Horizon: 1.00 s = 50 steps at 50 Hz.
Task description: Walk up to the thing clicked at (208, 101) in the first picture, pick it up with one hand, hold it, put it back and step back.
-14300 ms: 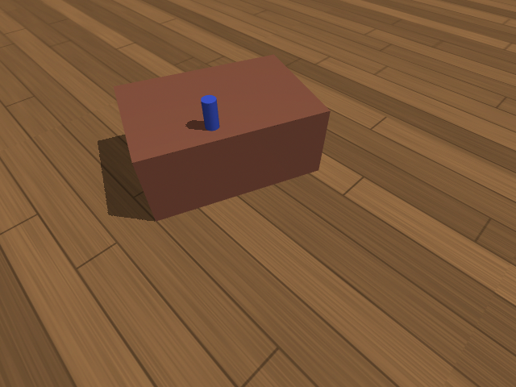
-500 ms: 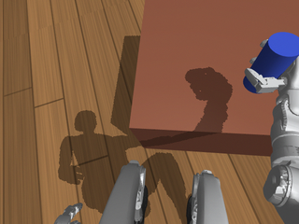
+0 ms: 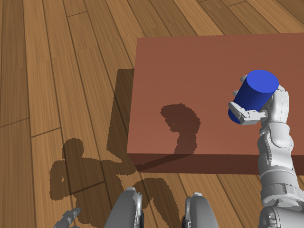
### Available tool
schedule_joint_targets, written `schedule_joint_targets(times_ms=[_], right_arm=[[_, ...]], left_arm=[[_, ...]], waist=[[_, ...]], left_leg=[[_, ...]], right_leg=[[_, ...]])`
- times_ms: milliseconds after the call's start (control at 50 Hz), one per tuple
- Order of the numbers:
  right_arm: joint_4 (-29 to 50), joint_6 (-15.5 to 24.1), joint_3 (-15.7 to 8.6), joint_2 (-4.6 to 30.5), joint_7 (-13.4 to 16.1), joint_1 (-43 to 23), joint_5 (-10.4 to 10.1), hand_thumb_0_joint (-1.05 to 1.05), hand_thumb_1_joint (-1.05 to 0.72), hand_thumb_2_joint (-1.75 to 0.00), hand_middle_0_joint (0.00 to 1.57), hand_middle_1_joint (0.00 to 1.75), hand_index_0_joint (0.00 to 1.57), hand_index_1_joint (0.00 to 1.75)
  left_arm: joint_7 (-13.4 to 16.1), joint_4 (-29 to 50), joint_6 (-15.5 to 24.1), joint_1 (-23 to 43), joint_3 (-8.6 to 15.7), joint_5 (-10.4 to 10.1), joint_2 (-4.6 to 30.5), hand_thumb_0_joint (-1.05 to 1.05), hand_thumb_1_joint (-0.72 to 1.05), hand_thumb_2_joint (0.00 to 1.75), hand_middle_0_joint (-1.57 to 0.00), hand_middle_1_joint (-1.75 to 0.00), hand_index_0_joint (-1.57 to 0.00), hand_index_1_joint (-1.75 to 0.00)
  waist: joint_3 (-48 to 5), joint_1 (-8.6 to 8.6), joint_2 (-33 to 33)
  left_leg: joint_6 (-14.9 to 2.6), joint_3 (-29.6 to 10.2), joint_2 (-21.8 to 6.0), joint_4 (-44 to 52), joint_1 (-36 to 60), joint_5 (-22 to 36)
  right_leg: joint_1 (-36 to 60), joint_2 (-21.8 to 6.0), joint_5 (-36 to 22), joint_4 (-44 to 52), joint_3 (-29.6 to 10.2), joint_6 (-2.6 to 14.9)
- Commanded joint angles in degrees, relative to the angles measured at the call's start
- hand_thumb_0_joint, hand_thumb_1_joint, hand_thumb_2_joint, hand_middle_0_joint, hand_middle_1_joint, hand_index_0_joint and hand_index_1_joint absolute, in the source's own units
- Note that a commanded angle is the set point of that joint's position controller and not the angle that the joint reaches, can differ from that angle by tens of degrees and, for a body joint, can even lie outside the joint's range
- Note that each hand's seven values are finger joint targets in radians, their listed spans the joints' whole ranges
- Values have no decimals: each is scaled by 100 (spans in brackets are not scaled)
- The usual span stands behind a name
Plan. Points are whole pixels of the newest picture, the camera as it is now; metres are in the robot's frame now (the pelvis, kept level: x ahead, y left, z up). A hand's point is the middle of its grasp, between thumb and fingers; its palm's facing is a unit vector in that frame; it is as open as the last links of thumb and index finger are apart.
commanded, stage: lift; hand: right
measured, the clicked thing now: (249, 99) +0.44 -0.20 +0.04
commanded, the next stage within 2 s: hold in 0.94 s
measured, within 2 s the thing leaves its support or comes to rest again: neither
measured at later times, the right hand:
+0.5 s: hand (259, 99) +0.40 -0.19 +0.11, palm faces +0.13 +0.99 +0.00, open 9.1 cm
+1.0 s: hand (262, 97) +0.38 -0.18 +0.14, palm faces +0.12 +0.99 +0.01, open 9.1 cm
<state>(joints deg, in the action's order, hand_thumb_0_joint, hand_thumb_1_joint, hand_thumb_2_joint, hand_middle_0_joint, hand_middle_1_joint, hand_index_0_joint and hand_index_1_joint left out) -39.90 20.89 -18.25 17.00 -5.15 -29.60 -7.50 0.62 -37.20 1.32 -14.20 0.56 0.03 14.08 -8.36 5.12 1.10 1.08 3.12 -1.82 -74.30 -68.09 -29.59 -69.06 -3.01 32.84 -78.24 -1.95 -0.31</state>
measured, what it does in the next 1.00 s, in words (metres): rises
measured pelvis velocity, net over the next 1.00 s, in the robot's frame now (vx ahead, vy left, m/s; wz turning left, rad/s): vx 0.03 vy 0.00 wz -0.01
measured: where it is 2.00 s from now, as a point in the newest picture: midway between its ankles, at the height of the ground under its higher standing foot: outside the picture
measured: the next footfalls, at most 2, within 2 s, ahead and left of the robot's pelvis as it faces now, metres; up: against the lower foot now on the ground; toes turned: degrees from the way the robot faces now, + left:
none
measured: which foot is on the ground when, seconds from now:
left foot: down 0.00-1.00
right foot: down 0.00-1.00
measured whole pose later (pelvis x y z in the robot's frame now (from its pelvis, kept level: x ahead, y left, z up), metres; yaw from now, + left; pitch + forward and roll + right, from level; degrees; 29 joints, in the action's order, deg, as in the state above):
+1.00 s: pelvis +0.03 +0.00 +0.09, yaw +0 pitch +10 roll +2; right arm -28.1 20.8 -10.1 10.9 -3.0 -12.2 -9.3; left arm 1.9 -38.5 2.1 -14.5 0.6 -0.6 12.4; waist -3.7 1.7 0.5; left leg 1.5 2.0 -1.8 -49.1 -36.6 -22.6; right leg -36.7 -2.5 25.6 -52.1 0.4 -0.2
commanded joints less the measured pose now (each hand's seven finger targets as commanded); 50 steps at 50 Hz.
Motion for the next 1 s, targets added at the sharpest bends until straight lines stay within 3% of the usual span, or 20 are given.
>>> schedule_joint_targets(times_ms=[0,60,120,160,180,200,240,280,320,360,400,500,520,540,640,740,860,900,960,980], right_arm=[[1575,359,-9,839,57,-1522,-128,0,-30,-135,134,147,137,147],[1515,358,19,822,107,-1352,-136,0,-31,-137,134,148,138,148],[1919,423,250,634,73,-1375,-159,0,-33,-135,133,146,137,146],[1769,411,136,759,100,-1213,-152,0,-31,-135,134,147,137,147],[2123,448,182,718,101,-1156,-175,0,-29,-136,133,147,136,147],[1811,401,263,627,103,-1020,-166,0,-30,-135,133,147,137,147],[1841,384,284,509,97,-839,-219,0,-28,-134,132,146,136,146],[1669,361,233,526,144,-671,-212,0,-28,-135,132,146,136,146],[2188,427,322,557,122,-817,-214,0,-28,-133,131,145,135,145],[1859,397,399,357,111,-518,-236,0,-28,-134,132,145,135,145],[2154,434,251,585,154,-605,-247,0,-29,-134,132,145,135,145],[2062,433,473,256,182,-125,-245,0,-29,-133,131,145,135,145],[2201,469,309,458,215,-380,-238,0,-27,-133,130,144,134,144],[2211,470,373,360,222,-218,-245,0,-27,-133,131,145,134,145],[2449,479,424,339,229,-191,-227,0,-28,-133,131,145,135,145],[2319,438,451,267,224,85,-217,0,-26,-133,131,145,135,145],[2256,383,603,50,195,193,-260,0,-28,-132,130,144,133,144],[2511,406,474,273,215,79,-246,0,-28,-133,131,145,134,145],[2426,395,667,59,208,241,-265,0,-28,-132,129,143,132,143],[2868,428,550,193,207,-34,-290,0,-29,-132,129,143,133,143]], left_arm=[[86,447,225,-460,397,-10,918,0,88,90,-19,-30,-19,-30],[121,354,256,-454,372,-11,900,0,89,90,-19,-29,-19,-30],[107,398,295,-367,378,3,899,0,89,90,-19,-29,-19,-30],[133,363,310,-375,367,4,889,0,89,90,-19,-29,-19,-30],[122,464,337,-271,349,8,854,0,88,90,-19,-29,-18,-30],[139,393,343,-346,364,-3,862,0,89,90,-19,-29,-19,-30],[131,399,348,-299,333,-1,822,0,90,90,-19,-30,-19,-30],[133,409,371,-301,339,-14,820,0,90,90,-19,-29,-19,-29],[130,425,362,-268,343,-3,805,0,90,90,-19,-30,-19,-30],[148,407,374,-296,339,-17,785,0,90,89,-19,-30,-19,-29],[149,447,377,-181,296,-21,756,0,91,89,-19,-30,-19,-29],[156,464,397,-144,301,-21,697,0,91,89,-18,-30,-19,-29],[165,439,390,-210,317,-20,717,0,92,88,-19,-30,-19,-29],[167,468,388,-148,298,-22,689,0,91,89,-18,-30,-19,-29],[184,430,372,-234,327,-21,701,0,92,88,-18,-30,-19,-29],[195,396,328,-234,326,-17,662,0,91,88,-19,-30,-19,-29],[176,468,312,-102,329,-36,651,0,92,88,-19,-30,-19,-29],[176,453,292,-119,318,-37,637,0,92,88,-19,-30,-20,-29],[173,511,290,6,289,-48,610,0,92,88,-19,-30,-20,-29],[180,527,311,11,333,-49,653,0,93,88,-19,-31,-20,-29]], waist=[[-2504,23,226],[-2124,7,225],[-2103,-31,436],[-1959,-62,372],[-2216,-199,550],[-2085,-70,261],[-1721,-115,231],[-1793,-148,134],[-1853,-200,361],[-1701,-112,87],[-1554,-254,245],[-1433,-240,-11],[-1551,-262,11],[-1519,-272,38],[-1730,-273,129],[-1581,-312,80],[-1192,-263,-135],[-1447,-378,115],[-1027,-321,-132],[-1442,-355,22]], left_leg=[[-244,-37,206,1272,2075,1548],[-243,-43,204,1526,2180,1457],[-256,-12,203,1675,2239,1422],[-245,-7,213,1819,2368,1448],[-245,-21,194,1840,2631,1632],[-230,-15,214,1939,2680,1690],[-229,-7,213,2079,2720,1538],[-223,-3,222,2200,2914,1603],[-230,-55,204,2263,3015,1717],[-210,-30,214,2364,3139,1837],[-214,-58,206,2476,3253,1688],[-182,-46,217,2664,3535,1851],[-177,-86,202,2696,3642,1869],[-179,-64,212,2713,3640,1862],[-175,-81,195,2752,3859,2418],[-168,-89,184,2851,4015,2554],[-158,-48,199,3010,3986,2231],[-162,-81,181,3041,4140,2361],[-144,-92,187,3136,4115,2156],[-151,-100,186,3115,4144,2214]], right_leg=[[2088,135,-1559,1513,-78,116],[2328,132,-1456,1792,-54,105],[2741,127,-1443,2087,-103,53],[2854,130,-1480,2218,-97,41],[3022,142,-1692,2264,-54,31],[3029,141,-1730,2263,-34,58],[2934,147,-1562,2439,-29,57],[3083,145,-1638,2547,-22,60],[3227,150,-1757,2603,22,49],[3326,145,-1859,2662,23,70],[3320,148,-1718,2815,48,55],[3444,168,-1863,2946,96,75],[3439,174,-1857,2952,116,86],[3549,162,-1874,3001,104,78],[3980,161,-2522,3024,134,57],[4027,170,-2675,3105,168,61],[3954,156,-2326,3321,142,61],[4133,176,-2488,3322,176,45],[3962,183,-2171,3398,195,80],[4175,175,-2259,3401,180,73]])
